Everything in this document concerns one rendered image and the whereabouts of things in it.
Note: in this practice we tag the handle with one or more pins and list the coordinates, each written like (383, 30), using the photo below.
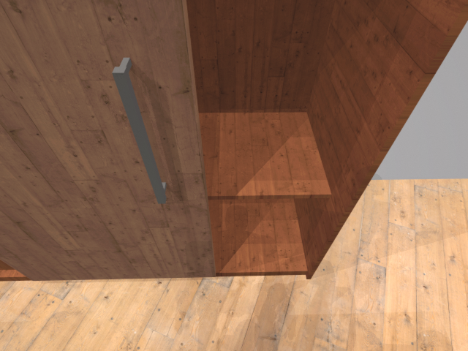
(127, 94)

